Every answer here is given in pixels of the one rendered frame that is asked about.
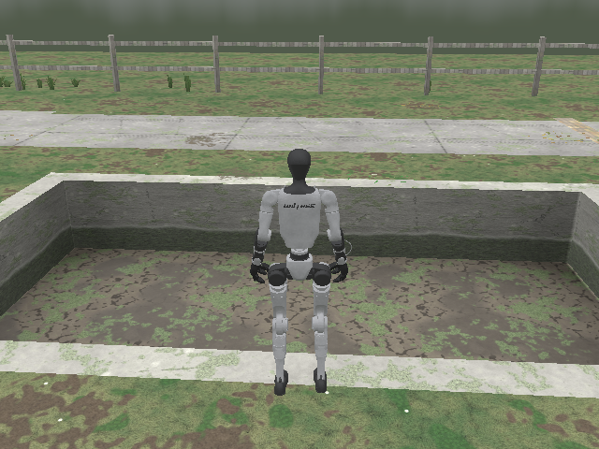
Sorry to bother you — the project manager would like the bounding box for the left robot hand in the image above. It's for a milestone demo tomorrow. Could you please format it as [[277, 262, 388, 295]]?
[[250, 262, 270, 283]]

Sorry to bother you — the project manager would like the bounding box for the right robot upper arm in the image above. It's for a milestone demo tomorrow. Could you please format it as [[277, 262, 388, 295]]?
[[319, 189, 342, 241]]

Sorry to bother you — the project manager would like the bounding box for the left robot upper arm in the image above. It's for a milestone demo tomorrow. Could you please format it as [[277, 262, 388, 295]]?
[[257, 189, 280, 242]]

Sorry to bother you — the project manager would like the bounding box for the robot right foot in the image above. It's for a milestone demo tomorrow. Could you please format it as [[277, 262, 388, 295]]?
[[314, 368, 327, 393]]

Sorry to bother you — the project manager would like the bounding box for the right robot hand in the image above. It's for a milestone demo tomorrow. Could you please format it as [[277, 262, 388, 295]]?
[[329, 261, 348, 282]]

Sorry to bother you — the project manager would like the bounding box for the robot right forearm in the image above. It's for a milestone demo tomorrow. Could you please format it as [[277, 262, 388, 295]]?
[[331, 228, 347, 265]]

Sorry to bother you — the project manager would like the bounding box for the robot left forearm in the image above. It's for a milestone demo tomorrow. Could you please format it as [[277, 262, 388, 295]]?
[[252, 228, 268, 266]]

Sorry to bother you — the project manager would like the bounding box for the robot right thigh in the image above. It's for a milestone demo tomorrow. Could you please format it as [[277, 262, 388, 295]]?
[[312, 262, 331, 333]]

